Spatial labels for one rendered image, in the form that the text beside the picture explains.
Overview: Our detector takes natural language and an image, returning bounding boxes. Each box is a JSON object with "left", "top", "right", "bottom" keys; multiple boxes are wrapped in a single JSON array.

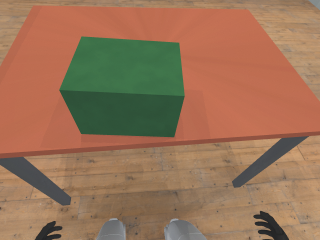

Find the table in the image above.
[{"left": 0, "top": 5, "right": 320, "bottom": 206}]

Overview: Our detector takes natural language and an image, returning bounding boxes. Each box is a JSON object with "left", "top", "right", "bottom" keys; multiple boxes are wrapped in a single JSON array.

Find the carton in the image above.
[{"left": 59, "top": 36, "right": 185, "bottom": 138}]

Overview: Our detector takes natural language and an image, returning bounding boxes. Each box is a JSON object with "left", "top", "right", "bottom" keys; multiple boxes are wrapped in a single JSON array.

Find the robot left thigh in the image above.
[{"left": 96, "top": 220, "right": 126, "bottom": 240}]

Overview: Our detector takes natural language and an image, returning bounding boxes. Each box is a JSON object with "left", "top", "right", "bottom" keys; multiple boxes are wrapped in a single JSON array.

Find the right robot hand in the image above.
[{"left": 253, "top": 211, "right": 289, "bottom": 240}]

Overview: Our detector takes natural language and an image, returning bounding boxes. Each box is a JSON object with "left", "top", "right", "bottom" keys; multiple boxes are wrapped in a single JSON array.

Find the robot thigh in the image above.
[
  {"left": 164, "top": 220, "right": 207, "bottom": 240},
  {"left": 96, "top": 220, "right": 126, "bottom": 240}
]

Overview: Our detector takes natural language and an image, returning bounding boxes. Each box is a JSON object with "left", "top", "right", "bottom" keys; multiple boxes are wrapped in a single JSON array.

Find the left robot hand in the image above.
[{"left": 35, "top": 221, "right": 63, "bottom": 240}]

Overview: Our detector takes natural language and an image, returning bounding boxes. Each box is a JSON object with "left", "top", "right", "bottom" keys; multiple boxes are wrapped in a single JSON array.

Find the robot right thigh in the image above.
[{"left": 164, "top": 220, "right": 207, "bottom": 240}]

